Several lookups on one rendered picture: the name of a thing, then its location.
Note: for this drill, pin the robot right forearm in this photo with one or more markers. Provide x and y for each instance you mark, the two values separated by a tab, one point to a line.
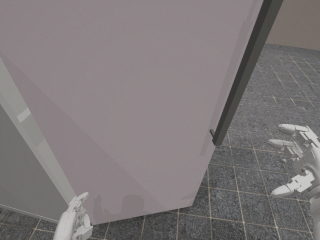
314	200

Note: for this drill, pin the fridge door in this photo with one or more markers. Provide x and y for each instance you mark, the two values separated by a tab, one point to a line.
125	92

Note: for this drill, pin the handle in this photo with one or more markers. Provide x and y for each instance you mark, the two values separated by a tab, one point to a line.
264	22

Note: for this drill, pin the robot right hand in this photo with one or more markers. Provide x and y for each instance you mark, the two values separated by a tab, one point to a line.
310	178

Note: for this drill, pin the robot left hand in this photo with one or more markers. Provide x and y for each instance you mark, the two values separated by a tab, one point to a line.
67	225

